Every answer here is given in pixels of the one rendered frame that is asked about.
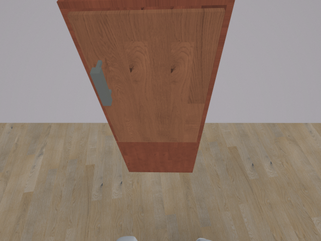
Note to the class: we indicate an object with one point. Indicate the cupboard door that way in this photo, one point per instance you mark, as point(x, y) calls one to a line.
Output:
point(158, 65)

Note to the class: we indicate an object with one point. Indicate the handle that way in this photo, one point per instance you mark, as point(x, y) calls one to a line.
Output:
point(100, 83)

